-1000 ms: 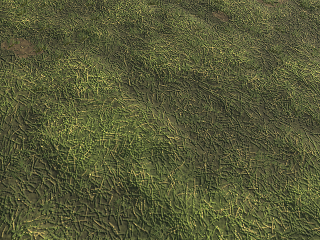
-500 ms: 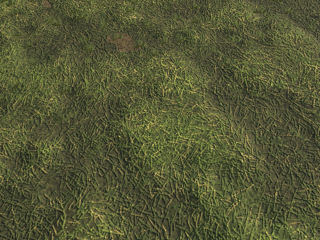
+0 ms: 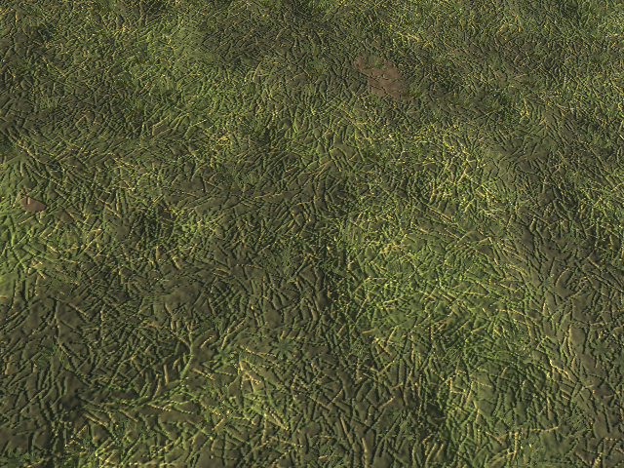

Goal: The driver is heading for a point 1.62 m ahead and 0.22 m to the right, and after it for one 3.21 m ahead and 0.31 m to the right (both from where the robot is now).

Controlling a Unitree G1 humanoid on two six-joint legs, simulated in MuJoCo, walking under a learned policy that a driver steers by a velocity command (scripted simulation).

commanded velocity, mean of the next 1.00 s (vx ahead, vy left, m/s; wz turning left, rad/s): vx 0.00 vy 0.00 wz -0.14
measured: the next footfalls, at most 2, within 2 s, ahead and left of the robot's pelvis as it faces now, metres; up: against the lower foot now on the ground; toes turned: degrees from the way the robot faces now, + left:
right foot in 0.32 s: +0.06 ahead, -0.13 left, +0.00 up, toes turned +10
left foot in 0.76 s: +0.03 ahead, +0.08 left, +0.00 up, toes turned -12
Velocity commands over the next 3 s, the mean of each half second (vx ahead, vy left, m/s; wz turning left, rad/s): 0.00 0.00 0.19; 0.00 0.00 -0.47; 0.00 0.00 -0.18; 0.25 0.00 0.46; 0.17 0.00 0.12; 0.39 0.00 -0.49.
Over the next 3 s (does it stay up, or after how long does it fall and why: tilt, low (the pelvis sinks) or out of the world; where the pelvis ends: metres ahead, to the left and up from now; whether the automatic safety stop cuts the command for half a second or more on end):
stays up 0.37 0.01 0.00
